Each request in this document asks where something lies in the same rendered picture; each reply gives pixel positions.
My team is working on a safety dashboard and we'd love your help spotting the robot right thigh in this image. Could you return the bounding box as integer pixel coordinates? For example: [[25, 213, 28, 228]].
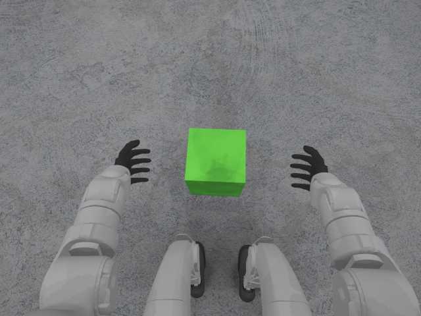
[[248, 243, 312, 316]]

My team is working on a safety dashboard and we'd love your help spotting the robot left forearm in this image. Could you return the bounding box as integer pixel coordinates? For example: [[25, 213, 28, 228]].
[[39, 165, 131, 309]]

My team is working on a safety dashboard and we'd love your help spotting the robot left thigh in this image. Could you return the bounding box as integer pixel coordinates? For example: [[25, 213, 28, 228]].
[[143, 240, 200, 316]]

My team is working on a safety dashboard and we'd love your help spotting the robot left hand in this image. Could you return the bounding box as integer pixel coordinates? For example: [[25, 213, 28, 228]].
[[114, 140, 151, 184]]

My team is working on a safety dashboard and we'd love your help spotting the carton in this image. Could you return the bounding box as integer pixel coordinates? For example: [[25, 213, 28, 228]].
[[185, 128, 246, 197]]

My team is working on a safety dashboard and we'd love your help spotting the robot right hand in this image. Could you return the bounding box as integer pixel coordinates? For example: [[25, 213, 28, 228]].
[[290, 145, 328, 191]]

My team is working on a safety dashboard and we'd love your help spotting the robot right forearm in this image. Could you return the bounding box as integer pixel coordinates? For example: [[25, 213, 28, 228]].
[[310, 172, 421, 316]]

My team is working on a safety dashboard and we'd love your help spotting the left robot upper arm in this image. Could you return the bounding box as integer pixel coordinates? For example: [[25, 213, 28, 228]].
[[22, 255, 118, 316]]

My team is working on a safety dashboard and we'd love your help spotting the right robot upper arm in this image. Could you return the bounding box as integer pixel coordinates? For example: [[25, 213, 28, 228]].
[[333, 268, 420, 316]]

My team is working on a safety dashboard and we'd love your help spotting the robot thigh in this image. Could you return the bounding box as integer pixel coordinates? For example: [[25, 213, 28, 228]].
[[248, 243, 312, 316], [143, 240, 200, 316]]

